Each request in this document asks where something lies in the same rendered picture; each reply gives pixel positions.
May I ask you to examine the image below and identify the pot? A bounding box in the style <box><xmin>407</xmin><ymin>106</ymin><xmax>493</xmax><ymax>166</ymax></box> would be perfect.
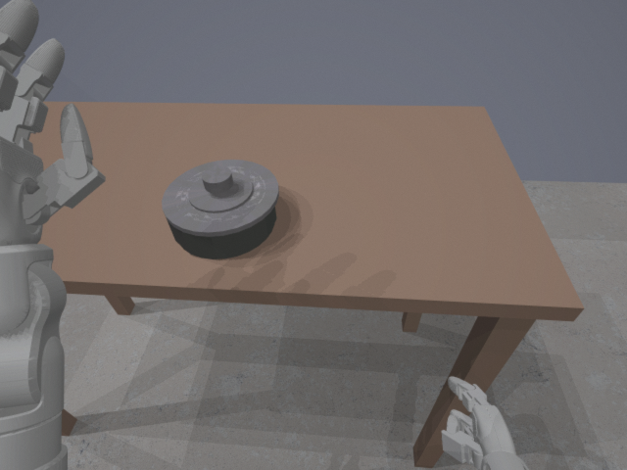
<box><xmin>169</xmin><ymin>207</ymin><xmax>276</xmax><ymax>259</ymax></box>

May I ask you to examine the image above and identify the left robot forearm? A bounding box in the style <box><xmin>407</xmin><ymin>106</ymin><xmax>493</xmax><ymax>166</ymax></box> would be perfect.
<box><xmin>0</xmin><ymin>244</ymin><xmax>68</xmax><ymax>470</ymax></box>

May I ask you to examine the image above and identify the robot left hand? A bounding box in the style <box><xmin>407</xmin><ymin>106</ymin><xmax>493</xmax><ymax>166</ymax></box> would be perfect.
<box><xmin>0</xmin><ymin>0</ymin><xmax>106</xmax><ymax>246</ymax></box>

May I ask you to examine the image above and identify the lid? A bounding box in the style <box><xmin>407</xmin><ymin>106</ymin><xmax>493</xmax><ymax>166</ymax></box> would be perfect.
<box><xmin>162</xmin><ymin>160</ymin><xmax>279</xmax><ymax>237</ymax></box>

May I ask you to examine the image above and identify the robot right hand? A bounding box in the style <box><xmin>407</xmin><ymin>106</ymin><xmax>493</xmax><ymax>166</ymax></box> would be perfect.
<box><xmin>442</xmin><ymin>376</ymin><xmax>517</xmax><ymax>470</ymax></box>

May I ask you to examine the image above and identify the table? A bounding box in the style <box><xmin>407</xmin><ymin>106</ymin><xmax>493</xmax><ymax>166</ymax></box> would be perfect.
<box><xmin>28</xmin><ymin>102</ymin><xmax>584</xmax><ymax>468</ymax></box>

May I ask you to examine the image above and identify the knob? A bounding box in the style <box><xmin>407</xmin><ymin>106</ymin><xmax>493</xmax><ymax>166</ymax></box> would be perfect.
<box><xmin>202</xmin><ymin>165</ymin><xmax>233</xmax><ymax>194</ymax></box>

